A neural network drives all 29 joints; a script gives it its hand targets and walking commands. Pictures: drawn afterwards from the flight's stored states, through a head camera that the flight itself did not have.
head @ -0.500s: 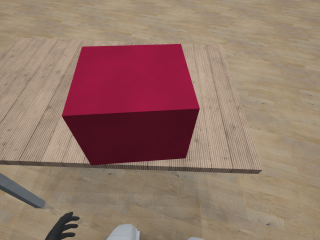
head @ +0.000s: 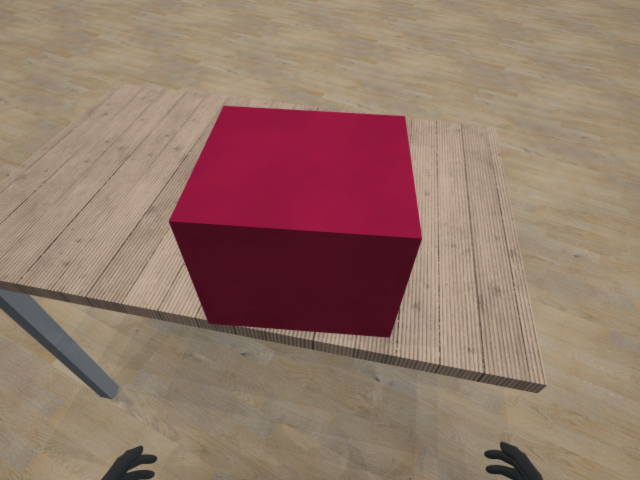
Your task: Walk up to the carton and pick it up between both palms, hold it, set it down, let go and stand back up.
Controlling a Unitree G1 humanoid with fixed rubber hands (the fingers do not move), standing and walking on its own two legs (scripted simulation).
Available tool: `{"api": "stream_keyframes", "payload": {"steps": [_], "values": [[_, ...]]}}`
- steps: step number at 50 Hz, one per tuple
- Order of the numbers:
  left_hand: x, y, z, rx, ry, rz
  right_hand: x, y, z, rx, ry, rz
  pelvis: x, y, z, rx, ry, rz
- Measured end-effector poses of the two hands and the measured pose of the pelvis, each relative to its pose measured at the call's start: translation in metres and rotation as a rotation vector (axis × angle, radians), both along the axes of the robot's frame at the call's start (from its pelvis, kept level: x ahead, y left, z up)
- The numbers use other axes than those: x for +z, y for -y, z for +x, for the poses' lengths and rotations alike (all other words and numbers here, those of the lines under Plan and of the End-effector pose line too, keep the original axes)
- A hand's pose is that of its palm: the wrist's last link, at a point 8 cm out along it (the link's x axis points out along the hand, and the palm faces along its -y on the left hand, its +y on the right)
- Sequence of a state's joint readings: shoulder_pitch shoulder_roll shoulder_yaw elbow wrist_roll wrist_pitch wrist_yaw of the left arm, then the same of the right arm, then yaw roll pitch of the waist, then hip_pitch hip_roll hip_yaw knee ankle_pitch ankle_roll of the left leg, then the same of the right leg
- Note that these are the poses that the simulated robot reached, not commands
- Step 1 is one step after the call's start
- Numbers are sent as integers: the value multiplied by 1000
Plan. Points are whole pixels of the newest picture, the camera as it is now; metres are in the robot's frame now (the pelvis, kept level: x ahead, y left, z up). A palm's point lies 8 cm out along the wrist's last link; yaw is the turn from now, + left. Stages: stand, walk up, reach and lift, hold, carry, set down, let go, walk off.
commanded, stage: walk up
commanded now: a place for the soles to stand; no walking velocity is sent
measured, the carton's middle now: (306, 220) +0.46 +0.03 +0.05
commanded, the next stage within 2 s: reach and lift in 1.52 s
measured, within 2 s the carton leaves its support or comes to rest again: neither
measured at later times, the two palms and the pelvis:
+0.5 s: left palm out of the picture +0.09 +0.29 -0.09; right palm (522, 473) +0.15 -0.25 -0.08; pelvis +0.01 +0.01 +0.00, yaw +5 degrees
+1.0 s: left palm out of the picture +0.08 +0.32 -0.09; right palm (492, 455) +0.18 -0.22 -0.09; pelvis +0.04 +0.03 +0.00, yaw +6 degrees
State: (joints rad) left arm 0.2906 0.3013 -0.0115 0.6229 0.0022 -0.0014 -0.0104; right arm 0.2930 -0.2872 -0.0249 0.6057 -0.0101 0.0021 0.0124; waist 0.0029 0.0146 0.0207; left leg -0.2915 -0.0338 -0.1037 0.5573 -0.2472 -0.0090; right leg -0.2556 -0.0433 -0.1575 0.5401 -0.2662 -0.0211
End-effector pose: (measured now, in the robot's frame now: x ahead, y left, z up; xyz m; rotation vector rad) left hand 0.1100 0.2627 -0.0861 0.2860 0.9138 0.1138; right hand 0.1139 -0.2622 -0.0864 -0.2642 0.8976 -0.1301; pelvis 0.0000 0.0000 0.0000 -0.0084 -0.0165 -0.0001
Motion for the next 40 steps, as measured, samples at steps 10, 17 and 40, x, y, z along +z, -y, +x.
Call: {"api": "stream_keyframes", "payload": {"steps": [10, 17, 40], "values": [[2, -11, 5, 33, 24, 12, 0, 0, 10, 36, -26, -21, -1, -1, 6, 47, -5, -6], [-3, -21, -1, 67, 14, 10, 4, -5, 25, 66, -7, -40, -3, -5, 8, 70, -6, -9], [-9, -51, -31, 147, -82, 34, 0, -38, 49, 106, -51, -16, 0, -28, 31, 107, -15, -6]]}}
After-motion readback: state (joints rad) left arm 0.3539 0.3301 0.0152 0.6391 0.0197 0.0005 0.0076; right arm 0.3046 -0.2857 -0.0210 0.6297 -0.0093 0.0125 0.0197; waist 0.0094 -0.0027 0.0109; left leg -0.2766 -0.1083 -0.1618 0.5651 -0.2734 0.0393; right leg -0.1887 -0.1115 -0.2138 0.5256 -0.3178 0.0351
